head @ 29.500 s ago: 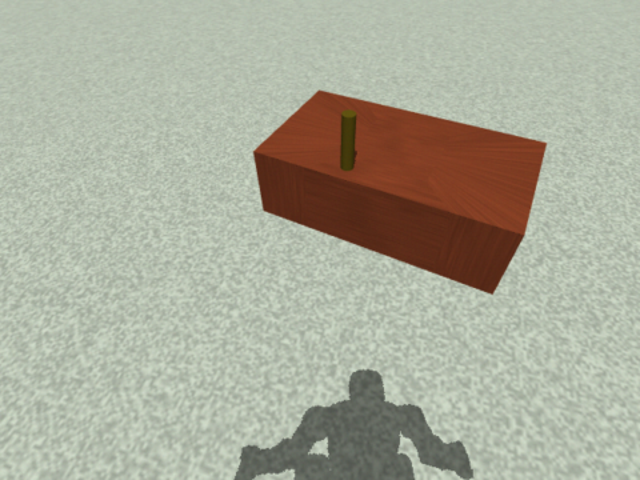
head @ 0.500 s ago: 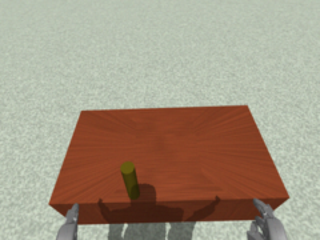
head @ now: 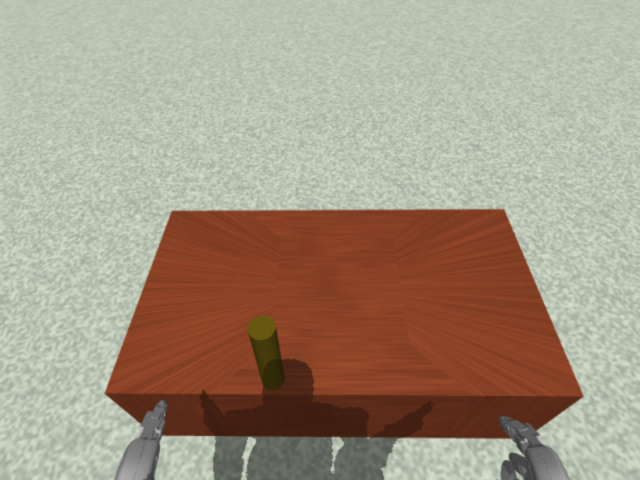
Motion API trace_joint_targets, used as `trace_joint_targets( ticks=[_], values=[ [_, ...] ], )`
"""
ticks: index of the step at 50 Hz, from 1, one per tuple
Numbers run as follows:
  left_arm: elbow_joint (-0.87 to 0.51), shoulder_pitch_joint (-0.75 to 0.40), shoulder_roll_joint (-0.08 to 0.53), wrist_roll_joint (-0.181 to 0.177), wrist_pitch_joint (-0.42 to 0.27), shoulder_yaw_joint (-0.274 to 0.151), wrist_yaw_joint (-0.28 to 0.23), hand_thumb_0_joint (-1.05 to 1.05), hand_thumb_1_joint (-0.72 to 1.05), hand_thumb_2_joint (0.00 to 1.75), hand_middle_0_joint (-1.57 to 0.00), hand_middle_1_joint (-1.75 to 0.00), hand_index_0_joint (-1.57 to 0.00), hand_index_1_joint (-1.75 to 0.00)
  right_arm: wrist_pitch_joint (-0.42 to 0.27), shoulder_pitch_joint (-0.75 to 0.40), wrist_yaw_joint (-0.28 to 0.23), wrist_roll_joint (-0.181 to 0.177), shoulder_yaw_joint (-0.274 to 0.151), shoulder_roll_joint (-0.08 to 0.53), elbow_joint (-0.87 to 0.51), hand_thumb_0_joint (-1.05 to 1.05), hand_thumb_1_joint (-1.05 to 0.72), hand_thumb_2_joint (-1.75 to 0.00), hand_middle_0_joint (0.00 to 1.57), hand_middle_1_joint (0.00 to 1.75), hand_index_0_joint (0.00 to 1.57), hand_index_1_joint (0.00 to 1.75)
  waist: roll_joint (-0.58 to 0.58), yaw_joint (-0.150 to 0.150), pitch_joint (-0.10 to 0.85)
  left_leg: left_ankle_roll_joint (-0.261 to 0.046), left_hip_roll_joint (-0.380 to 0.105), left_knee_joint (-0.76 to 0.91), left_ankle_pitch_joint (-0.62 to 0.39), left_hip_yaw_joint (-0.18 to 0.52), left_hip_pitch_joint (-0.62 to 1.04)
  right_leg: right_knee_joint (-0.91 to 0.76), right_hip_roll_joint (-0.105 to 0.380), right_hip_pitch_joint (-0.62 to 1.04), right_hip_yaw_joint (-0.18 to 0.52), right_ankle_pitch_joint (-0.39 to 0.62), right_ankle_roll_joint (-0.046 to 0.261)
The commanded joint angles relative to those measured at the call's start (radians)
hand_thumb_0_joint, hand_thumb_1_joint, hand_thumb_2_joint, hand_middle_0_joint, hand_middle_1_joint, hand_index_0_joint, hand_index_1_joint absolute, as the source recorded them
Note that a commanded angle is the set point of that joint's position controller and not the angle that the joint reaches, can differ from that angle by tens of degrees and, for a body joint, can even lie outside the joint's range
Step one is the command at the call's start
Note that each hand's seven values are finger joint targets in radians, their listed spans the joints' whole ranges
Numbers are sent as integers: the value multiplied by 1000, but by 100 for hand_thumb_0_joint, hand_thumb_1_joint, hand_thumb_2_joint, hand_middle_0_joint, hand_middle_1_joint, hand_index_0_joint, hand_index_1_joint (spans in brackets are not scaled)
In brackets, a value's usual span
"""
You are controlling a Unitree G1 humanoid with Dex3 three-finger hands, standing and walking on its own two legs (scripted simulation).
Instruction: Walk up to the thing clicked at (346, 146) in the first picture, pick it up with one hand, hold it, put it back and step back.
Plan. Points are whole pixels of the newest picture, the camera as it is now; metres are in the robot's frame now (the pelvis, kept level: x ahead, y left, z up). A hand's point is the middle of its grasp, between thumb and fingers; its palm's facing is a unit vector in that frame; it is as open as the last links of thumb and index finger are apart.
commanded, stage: stand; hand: left
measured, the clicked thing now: (268, 355) +0.42 +0.13 -0.28
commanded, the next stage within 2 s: none
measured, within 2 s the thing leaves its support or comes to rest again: neither
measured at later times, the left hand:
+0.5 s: hand out of the picture +0.05 +0.27 -0.12, palm faces -0.01 -0.94 -0.34, open 8.1 cm
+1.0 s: hand out of the picture +0.04 +0.27 -0.11, palm faces -0.02 -0.94 -0.34, open 7.4 cm
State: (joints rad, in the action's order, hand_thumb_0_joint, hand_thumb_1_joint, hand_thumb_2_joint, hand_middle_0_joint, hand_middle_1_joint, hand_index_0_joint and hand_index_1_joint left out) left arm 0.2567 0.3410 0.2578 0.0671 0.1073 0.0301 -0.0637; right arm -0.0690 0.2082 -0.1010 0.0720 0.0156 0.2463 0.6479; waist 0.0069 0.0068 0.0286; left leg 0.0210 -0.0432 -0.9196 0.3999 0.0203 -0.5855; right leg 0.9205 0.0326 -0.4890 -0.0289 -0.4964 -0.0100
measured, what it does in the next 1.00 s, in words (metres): rises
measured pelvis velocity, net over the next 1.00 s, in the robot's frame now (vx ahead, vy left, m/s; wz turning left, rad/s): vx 0.00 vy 0.02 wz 0.01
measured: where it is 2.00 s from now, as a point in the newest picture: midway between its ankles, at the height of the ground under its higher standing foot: outside the picture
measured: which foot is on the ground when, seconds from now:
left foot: down 0.00-1.00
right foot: down 0.00-1.00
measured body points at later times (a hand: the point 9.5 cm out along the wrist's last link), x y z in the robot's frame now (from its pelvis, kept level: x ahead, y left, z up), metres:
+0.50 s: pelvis +0.01 +0.02 +0.04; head +0.01 +0.03 +0.49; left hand +0.06 +0.31 -0.09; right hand +0.09 -0.27 -0.09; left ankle +0.04 +0.14 -0.69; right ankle -0.01 -0.13 -0.69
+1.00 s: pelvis +0.00 +0.02 +0.05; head +0.00 +0.02 +0.50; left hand +0.04 +0.32 -0.08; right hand +0.07 -0.28 -0.08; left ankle +0.04 +0.14 -0.69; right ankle -0.01 -0.13 -0.69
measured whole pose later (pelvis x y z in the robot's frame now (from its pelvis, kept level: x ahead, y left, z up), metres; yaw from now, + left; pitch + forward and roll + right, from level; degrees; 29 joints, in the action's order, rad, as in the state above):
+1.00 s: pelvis +0.00 +0.02 +0.05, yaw +1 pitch -3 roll +0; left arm 1.15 0.16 0.34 0.03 -0.01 0.00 0.00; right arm 0.00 0.14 0.00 0.02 -0.02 0.34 1.14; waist 0.01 0.01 -0.05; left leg 0.01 -0.01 -0.39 0.15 0.00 -0.18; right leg 0.37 0.06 -0.08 -0.04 -0.22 -0.04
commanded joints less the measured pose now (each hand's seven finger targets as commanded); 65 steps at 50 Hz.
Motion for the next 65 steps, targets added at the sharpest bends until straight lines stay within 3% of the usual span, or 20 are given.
trace_joint_targets(
  ticks=[1, 4, 6, 8, 10, 13, 14, 16, 21, 25, 32, 42, 47, 65],
  values=[
    [132, -83, 226, -5, -127, -105, 33, 0, -28, 31, -20, -29, -20, -29, 2, -27, 75, -12, -89, 210, -4, 0, -90, -90, 20, 30, 20, 30, -72, -1, 73, -96, 16, 146, -132, 11, 173, -258, 81, 58, 152, 186, 98],
    [243, -99, 225, -22, -135, -102, 36, 0, -4, 55, -20, -30, -20, -30, 0, -43, 94, -21, -103, 236, 44, 0, -90, -90, 20, 30, 20, 30, 2, 14, 79, -101, -21, 223, -230, 65, 237, -217, 39, 78, 76, 249, 68],
    [316, -102, 220, -22, -136, -100, 34, 0, 12, 71, -20, -30, -20, -30, 8, -63, 95, -16, -103, 238, 75, 0, -90, -90, 20, 30, 20, 30, 45, 24, 48, -108, -43, 281, -173, 103, 216, -234, 29, 102, 62, 213, 55],
    [377, -105, 223, -23, -142, -100, 33, 0, 28, 87, -20, -30, -20, -30, 12, -69, 93, -18, -101, 244, 102, 0, -90, -90, 20, 30, 20, 30, 59, 23, 35, -107, -53, 318, -185, 115, 237, -257, 25, 125, 57, 226, 50],
    [433, -108, 239, -24, -150, -103, 31, 0, 44, 90, -20, -30, -20, -30, 16, -60, 92, -26, -100, 248, 136, 0, -90, -90, 20, 30, 20, 30, 17, 18, 39, -94, -40, 293, -279, 87, 251, -297, 47, 183, 73, 320, 56],
    [501, -121, 254, -30, -149, -101, 28, 0, 68, 90, -20, -30, -20, -30, 28, -62, 88, -29, -99, 256, 181, 0, -90, -90, 20, 30, 20, 30, 20, 12, 18, -86, -35, 326, -241, 75, 296, -357, 57, 183, 86, 307, 56],
    [525, -122, 261, -30, -149, -100, 28, 0, 76, 90, -20, -30, -20, -30, 29, -54, 88, -31, -97, 254, 198, 0, -90, -90, 20, 30, 20, 30, 7, 6, 29, -84, -36, 329, -285, 73, 321, -369, 63, 202, 87, 340, 56],
    [565, -128, 259, -36, -143, -95, 27, 0, 90, 90, -20, -30, -20, -30, 34, -59, 87, -34, -94, 268, 226, 0, -90, -90, 20, 30, 20, 30, 32, 5, -7, -81, -48, 398, -199, 92, 311, -407, 54, 214, 76, 292, 46],
    [658, -132, 256, -44, -138, -82, 28, 0, 90, 90, -20, -30, -20, -30, 36, -66, 84, -40, -80, 282, 298, 0, -90, -90, 20, 30, 20, 30, 40, 6, -3, -71, -70, 470, -311, 106, 373, -463, 63, 292, 65, 349, 32],
    [718, -152, 271, -44, -136, -78, 28, 0, 90, 90, -20, -30, -20, -30, 39, -82, 83, -45, -72, 279, 336, 0, -90, -90, 20, 30, 20, 30, 10, 4, -21, -62, -70, 526, -294, 97, 393, -522, 73, 331, 66, 339, 24],
    [788, -178, 275, -40, -136, -70, 36, 0, 90, 90, -20, -30, -20, -30, 47, -105, 88, -51, -72, 288, 388, 0, -90, -90, 20, 30, 20, 30, 7, -3, -87, -50, -62, 608, -114, 101, 373, -603, 78, 324, 65, 243, 17],
    [831, -197, 276, -41, -138, -69, 40, 0, 90, 90, -20, -30, -20, -30, 41, -124, 90, -55, -69, 283, 420, 0, -90, -90, 20, 30, 20, 30, -8, -1, -60, -42, -66, 619, -203, 91, 426, -635, 95, 339, 70, 281, 15],
    [842, -207, 286, -44, -135, -72, 43, 0, 90, 90, -20, -30, -20, -30, 47, -114, 91, -55, -65, 288, 432, 0, -90, -90, 20, 30, 20, 30, 9, -5, -76, -40, -67, 644, -136, 94, 385, -638, 91, 355, 66, 257, 14],
    [849, -234, 284, -49, -134, -75, 44, 0, 90, 90, -20, -30, -20, -30, 43, -127, 87, -57, -61, 303, 450, 0, -90, -90, 20, 30, 20, 30, -8, -6, -28, -42, -76, 611, -315, 75, 456, -647, 106, 380, 70, 357, 14]
  ],
)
